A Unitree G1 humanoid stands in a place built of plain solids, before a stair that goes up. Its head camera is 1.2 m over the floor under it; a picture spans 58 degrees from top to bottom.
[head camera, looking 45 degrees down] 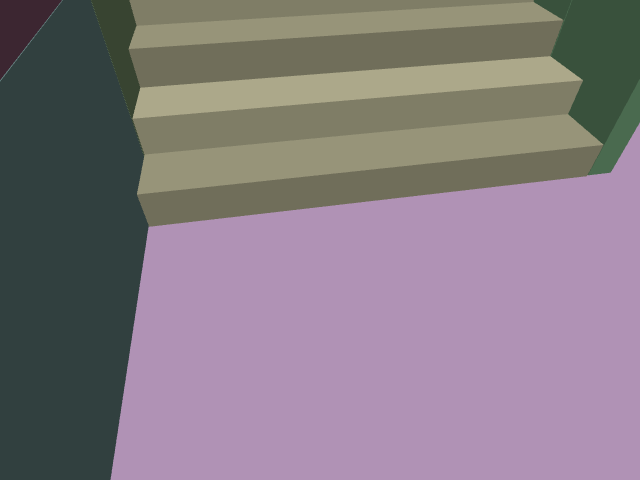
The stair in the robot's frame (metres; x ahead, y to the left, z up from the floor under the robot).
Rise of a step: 0.17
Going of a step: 0.27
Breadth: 1.95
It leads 10 degrees to the left of straight ahead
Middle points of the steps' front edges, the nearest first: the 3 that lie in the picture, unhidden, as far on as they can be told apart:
1.44 -0.27 0.17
1.71 -0.22 0.33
1.98 -0.17 0.50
